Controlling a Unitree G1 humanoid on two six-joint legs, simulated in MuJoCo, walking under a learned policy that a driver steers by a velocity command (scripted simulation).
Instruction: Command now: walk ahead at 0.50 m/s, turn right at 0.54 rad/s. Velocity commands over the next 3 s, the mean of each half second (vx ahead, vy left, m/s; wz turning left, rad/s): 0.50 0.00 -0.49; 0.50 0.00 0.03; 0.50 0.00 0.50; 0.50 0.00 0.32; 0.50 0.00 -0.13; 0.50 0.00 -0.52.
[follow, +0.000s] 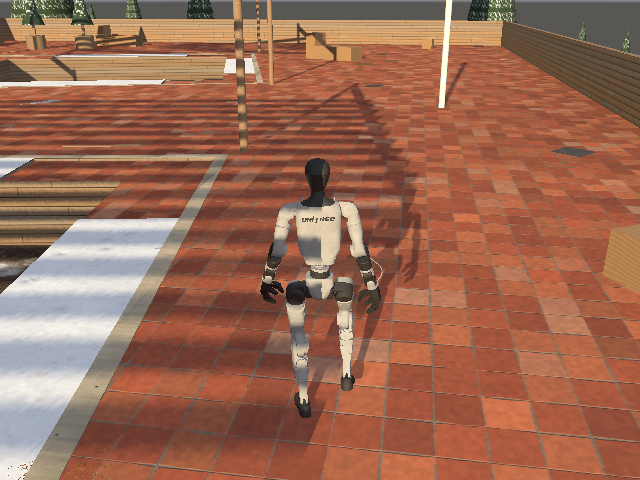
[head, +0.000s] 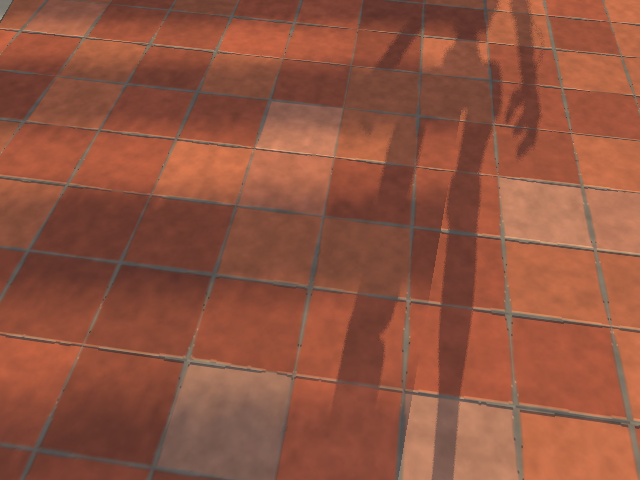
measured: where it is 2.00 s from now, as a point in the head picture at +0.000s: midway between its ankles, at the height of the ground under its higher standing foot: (375, 270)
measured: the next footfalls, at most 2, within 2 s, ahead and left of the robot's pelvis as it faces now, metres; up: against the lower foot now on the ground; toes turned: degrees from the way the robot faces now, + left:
right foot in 0.24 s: +0.27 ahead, -0.12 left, +0.00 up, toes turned -15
left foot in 0.82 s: +0.63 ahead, -0.07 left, +0.00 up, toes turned -13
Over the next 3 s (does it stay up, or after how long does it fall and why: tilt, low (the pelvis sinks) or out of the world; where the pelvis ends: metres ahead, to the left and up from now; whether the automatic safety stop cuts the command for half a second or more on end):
stays up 1.60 -0.02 -0.02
